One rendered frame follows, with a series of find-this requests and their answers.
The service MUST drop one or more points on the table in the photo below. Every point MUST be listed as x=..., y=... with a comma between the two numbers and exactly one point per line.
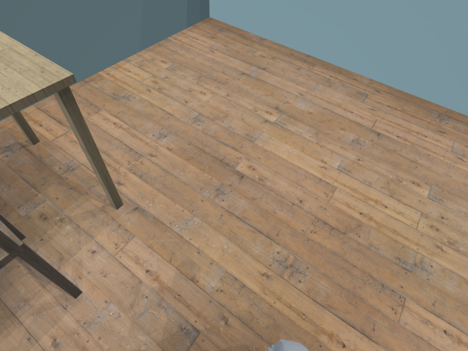
x=27, y=77

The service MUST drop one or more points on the chair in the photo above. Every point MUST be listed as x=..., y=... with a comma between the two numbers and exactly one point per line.
x=11, y=246

